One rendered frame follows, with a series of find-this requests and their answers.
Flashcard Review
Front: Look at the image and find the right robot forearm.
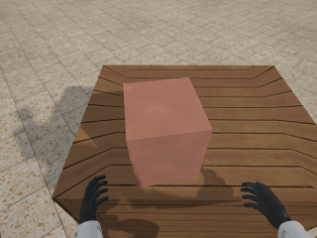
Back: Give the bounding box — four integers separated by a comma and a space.
277, 220, 315, 238

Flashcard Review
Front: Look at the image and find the robot right hand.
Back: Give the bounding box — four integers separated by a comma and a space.
240, 181, 291, 230

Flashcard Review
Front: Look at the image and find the left robot forearm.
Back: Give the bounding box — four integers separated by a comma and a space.
73, 220, 103, 238

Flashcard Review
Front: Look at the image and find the carton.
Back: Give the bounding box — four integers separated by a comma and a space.
123, 77, 213, 188

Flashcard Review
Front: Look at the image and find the pedestal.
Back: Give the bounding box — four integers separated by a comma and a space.
52, 64, 317, 238

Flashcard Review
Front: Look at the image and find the robot left hand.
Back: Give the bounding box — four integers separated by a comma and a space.
79, 175, 109, 225

